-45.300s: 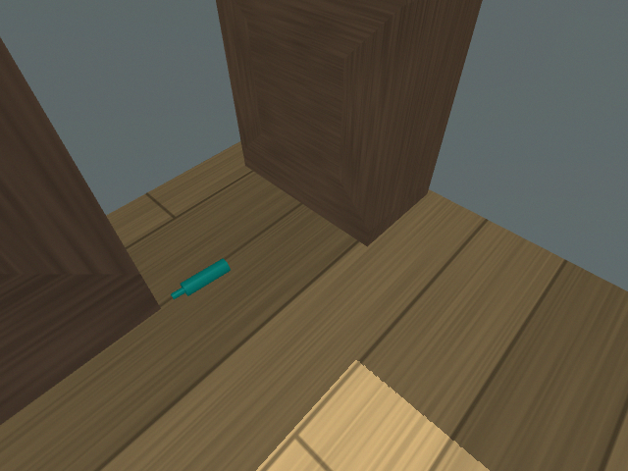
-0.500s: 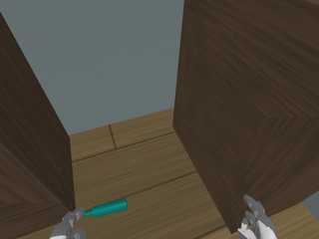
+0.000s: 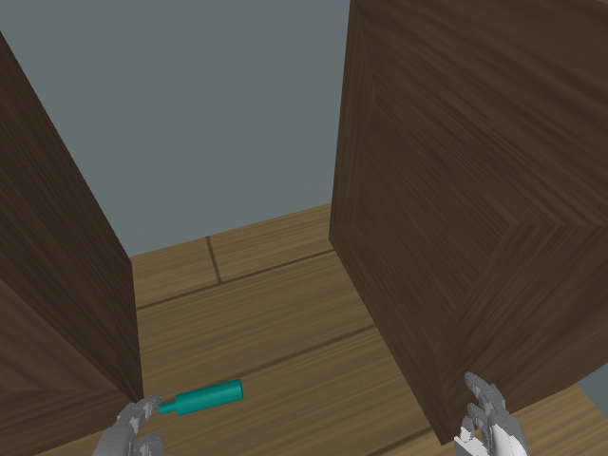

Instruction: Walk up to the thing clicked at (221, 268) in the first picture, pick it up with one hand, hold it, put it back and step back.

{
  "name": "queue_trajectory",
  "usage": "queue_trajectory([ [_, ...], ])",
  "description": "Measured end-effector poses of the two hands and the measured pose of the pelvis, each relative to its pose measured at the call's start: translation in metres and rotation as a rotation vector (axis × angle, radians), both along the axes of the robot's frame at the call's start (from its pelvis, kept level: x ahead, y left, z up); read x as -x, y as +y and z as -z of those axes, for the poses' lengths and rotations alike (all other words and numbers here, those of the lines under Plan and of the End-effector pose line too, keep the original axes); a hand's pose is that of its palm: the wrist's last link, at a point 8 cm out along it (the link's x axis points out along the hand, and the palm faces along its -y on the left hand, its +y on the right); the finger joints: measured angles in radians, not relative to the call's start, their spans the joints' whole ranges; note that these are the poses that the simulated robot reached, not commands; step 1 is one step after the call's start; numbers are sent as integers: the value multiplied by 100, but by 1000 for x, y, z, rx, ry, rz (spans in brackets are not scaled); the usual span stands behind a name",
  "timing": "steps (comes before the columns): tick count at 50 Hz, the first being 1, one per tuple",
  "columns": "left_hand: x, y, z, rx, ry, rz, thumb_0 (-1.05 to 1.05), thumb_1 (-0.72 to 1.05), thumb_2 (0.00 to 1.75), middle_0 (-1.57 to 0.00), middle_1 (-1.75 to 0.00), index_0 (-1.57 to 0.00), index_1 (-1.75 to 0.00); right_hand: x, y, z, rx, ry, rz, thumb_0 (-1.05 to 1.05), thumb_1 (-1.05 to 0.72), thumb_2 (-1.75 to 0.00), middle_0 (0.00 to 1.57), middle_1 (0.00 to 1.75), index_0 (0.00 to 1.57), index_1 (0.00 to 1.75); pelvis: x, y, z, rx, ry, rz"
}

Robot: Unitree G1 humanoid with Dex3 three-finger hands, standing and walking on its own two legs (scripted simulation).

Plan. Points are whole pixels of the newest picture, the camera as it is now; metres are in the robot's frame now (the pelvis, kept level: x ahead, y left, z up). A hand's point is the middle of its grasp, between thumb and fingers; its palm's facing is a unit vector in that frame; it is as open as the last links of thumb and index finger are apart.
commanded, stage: home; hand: left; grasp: from above
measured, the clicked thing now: (201, 399) +0.44 +0.30 -0.68
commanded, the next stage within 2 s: stand in 0.28 s
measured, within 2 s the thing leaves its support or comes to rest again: neither
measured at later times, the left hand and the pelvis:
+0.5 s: hand out of the picture +0.16 +0.20 -0.08, palm faces +0.02 -0.95 -0.31, open 7.4 cm; pelvis -0.01 -0.01 +0.01, yaw +1 degrees
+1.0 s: hand out of the picture +0.04 +0.24 -0.11, palm faces +0.06 -0.95 -0.31, open 7.4 cm; pelvis -0.01 +0.01 +0.06, yaw +1 degrees
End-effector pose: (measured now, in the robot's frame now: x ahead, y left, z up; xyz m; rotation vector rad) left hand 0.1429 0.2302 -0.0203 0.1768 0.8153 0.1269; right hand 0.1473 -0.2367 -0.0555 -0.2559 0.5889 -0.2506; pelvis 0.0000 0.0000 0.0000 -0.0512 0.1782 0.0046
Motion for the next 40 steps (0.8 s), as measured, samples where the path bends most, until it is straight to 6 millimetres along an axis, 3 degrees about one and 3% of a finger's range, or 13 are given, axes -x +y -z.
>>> queue_trajectory([
  [19, 0, -4, 0, 1, 0, 0, 1, 91, 90, -20, -30, -20, -30, 0, -7, -1, 2, 1, 6, 2, -91, -90, 20, 30, 20, 30, 0, -4, 0, -3, 0, -1],
  [24, -3, 13, 23, -103, -11, 29, 1, 90, 90, -20, -30, -21, -30, 10, -13, 19, 48, 274, -148, 1, -91, -90, 20, 30, 20, 30, 8, -5, -12, -41, -96, -8],
  [33, 43, 47, 42, -140, 179, -44, 1, 90, 90, -20, -30, -21, -30, 45, -34, 17, -3, 459, -67, 1, -91, -90, 20, 30, 20, 30, 9, -2, -33, -56, -167, -7],
  [40, 79, 57, 50, -111, 300, -96, 1, 90, 90, -20, -30, -20, -30, 70, -31, 12, -8, 551, -19, 1, -91, -90, 20, 30, 20, 30, 6, 7, -45, -46, -205, -15],
])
